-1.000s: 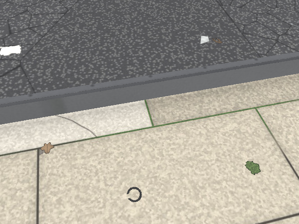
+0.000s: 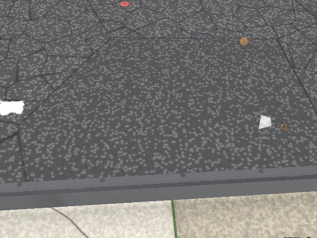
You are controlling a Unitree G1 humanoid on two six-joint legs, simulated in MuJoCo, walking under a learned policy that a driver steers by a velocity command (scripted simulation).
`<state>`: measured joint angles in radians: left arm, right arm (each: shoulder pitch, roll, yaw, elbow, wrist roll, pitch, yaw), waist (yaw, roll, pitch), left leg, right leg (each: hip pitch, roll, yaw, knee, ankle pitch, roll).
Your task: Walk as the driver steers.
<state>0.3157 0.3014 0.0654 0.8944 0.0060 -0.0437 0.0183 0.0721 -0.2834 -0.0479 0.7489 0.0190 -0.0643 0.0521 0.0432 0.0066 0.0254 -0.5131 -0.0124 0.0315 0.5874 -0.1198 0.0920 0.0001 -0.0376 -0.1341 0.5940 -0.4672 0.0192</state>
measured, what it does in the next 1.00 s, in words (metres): walks ahead, turning left: right foot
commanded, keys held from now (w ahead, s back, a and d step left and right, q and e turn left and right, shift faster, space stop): w+q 0.62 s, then w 0.30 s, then w+e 0.08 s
